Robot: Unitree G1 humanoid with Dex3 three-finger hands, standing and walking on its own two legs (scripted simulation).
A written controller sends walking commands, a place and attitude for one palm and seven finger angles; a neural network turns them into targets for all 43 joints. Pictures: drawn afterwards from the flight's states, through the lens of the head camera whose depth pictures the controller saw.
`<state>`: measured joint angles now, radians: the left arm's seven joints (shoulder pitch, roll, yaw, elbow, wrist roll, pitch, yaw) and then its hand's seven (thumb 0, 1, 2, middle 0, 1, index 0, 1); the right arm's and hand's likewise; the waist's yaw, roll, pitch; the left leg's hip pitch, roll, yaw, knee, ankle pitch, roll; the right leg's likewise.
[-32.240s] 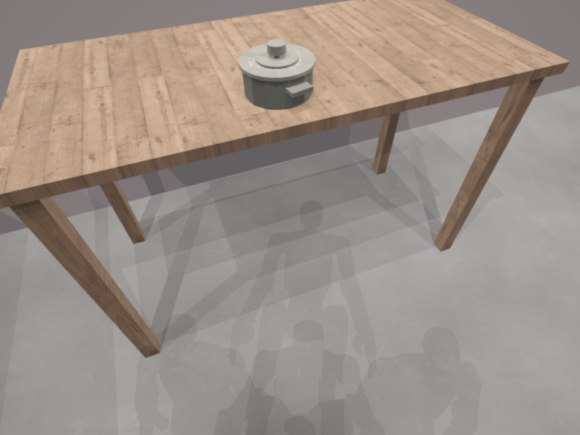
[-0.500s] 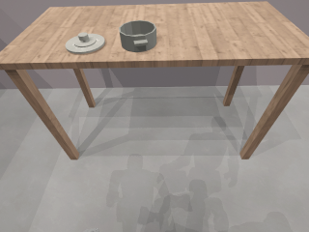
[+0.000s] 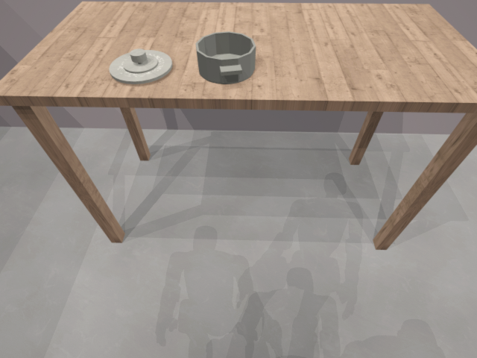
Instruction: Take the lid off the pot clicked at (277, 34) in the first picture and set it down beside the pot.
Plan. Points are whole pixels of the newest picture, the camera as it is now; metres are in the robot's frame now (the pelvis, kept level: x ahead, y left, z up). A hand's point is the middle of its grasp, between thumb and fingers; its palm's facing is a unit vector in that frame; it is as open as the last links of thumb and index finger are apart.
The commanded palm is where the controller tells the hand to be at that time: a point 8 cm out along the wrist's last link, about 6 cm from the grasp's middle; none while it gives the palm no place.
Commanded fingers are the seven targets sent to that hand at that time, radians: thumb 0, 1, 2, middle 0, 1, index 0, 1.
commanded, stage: stop stepping back and stand still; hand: left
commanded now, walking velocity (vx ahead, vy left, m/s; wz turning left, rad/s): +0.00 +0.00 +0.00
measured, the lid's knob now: (138, 55) +0.80 +0.30 +0.10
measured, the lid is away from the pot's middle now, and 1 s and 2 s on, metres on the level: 0.23 0.23 0.23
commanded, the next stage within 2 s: let the arm hang, fingers relaxed in 0.06 s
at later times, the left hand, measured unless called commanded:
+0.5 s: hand out of the picture +0.02 +0.18 -0.17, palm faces +0.00 -0.98 -0.20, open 7.3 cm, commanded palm none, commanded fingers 0.00 0.90 0.90 -0.20 -0.30 -0.20 -0.30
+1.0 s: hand out of the picture +0.00 +0.16 -0.18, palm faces +0.01 -0.98 -0.19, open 7.3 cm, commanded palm none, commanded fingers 0.00 0.90 0.90 -0.20 -0.30 -0.20 -0.30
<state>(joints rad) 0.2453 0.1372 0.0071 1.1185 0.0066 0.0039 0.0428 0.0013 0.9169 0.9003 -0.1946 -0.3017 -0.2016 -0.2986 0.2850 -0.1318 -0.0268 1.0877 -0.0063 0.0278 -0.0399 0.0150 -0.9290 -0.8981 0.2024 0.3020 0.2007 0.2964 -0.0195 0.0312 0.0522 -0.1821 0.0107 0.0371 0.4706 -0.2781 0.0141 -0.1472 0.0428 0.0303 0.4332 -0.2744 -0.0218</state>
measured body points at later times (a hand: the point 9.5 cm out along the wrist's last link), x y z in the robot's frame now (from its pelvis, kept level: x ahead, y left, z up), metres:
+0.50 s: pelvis +0.01 +0.00 +0.00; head +0.02 +0.00 +0.45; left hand +0.02 +0.23 -0.16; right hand -0.02 -0.21 -0.16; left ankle -0.02 +0.11 -0.74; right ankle -0.03 -0.11 -0.74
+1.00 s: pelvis +0.01 -0.01 +0.00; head +0.02 -0.01 +0.45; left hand +0.00 +0.21 -0.16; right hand -0.01 -0.21 -0.16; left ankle -0.02 +0.11 -0.74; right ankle -0.03 -0.11 -0.74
